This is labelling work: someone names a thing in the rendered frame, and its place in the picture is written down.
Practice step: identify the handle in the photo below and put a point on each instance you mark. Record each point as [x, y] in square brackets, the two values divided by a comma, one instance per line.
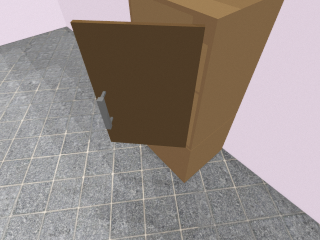
[104, 111]

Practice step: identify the cupboard door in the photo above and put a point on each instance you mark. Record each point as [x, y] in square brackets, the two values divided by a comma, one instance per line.
[149, 72]

